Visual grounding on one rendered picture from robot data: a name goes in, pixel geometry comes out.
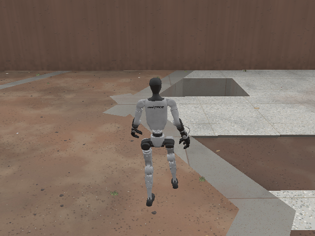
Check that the left robot upper arm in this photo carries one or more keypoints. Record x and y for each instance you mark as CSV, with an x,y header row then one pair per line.
x,y
138,111

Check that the right robot forearm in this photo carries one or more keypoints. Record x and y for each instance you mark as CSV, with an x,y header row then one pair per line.
x,y
182,130

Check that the right robot foot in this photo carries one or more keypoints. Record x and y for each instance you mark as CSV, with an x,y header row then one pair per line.
x,y
175,184

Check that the robot left hand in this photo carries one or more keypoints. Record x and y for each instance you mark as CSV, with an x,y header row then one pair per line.
x,y
133,134

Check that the left robot forearm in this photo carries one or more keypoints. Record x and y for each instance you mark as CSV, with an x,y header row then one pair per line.
x,y
134,127

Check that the robot right hand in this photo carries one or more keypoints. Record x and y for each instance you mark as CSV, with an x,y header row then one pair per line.
x,y
186,141

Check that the right robot thigh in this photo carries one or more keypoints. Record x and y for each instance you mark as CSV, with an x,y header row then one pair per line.
x,y
169,144

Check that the right robot upper arm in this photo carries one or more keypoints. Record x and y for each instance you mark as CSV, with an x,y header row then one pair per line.
x,y
174,111

